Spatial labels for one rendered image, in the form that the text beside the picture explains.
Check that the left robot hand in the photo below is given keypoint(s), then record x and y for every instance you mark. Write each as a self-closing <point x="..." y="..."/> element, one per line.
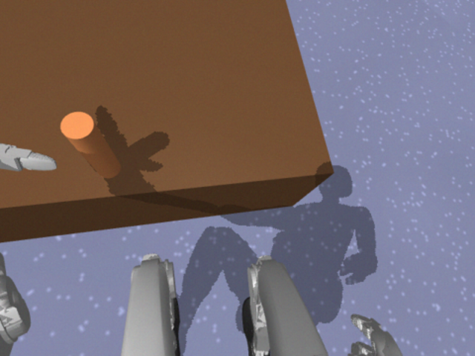
<point x="15" y="159"/>

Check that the left robot arm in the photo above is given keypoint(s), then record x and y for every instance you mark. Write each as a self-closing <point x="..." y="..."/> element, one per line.
<point x="14" y="314"/>

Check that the right robot foot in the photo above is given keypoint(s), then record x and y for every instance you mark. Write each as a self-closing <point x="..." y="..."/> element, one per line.
<point x="248" y="328"/>

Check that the can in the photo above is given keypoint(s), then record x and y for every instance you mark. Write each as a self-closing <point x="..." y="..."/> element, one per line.
<point x="82" y="132"/>

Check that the right robot hand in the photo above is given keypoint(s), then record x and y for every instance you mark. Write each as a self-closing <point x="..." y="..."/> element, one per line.
<point x="382" y="342"/>

